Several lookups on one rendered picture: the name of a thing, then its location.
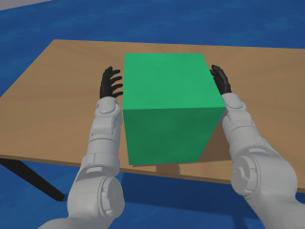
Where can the robot right forearm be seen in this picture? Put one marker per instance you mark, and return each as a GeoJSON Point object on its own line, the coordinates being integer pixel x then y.
{"type": "Point", "coordinates": [241, 133]}

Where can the right robot upper arm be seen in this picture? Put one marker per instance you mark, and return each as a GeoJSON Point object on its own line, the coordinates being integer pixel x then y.
{"type": "Point", "coordinates": [269, 186]}

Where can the left robot hand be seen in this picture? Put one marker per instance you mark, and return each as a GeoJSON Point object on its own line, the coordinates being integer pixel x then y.
{"type": "Point", "coordinates": [106, 88]}

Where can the robot left forearm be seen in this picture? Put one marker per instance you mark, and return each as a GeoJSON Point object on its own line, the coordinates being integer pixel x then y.
{"type": "Point", "coordinates": [101, 158]}

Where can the right robot hand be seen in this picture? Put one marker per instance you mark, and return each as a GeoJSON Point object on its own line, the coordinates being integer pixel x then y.
{"type": "Point", "coordinates": [221, 80]}

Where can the carton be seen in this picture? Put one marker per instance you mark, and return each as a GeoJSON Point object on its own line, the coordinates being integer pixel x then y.
{"type": "Point", "coordinates": [171, 106]}

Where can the table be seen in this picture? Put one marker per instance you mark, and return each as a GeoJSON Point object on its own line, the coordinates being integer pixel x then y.
{"type": "Point", "coordinates": [46, 115]}

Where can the left robot upper arm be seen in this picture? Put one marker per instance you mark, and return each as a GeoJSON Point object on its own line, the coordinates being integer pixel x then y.
{"type": "Point", "coordinates": [93, 203]}

